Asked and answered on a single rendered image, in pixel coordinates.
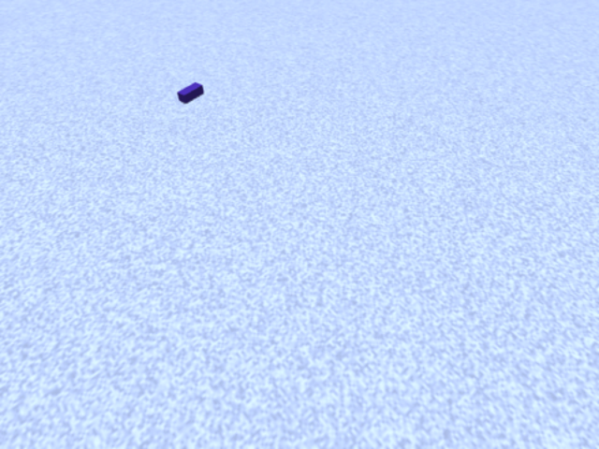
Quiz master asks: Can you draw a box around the carton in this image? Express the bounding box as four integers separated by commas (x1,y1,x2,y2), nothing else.
177,82,204,103

